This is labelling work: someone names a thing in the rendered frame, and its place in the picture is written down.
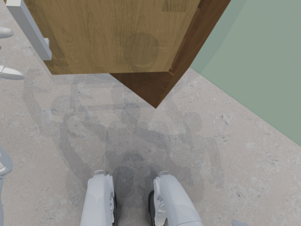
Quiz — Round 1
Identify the cupboard door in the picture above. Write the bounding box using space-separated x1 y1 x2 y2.
4 0 200 75

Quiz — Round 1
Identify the robot right foot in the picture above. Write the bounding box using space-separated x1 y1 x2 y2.
148 191 165 226

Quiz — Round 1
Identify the robot right thigh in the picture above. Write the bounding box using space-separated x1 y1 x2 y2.
153 174 204 226

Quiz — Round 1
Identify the left robot hand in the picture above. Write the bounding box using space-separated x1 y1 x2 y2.
0 27 24 80

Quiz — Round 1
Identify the robot left upper arm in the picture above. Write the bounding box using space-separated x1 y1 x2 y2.
0 146 13 226

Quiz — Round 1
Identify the handle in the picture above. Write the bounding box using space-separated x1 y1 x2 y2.
6 0 52 60

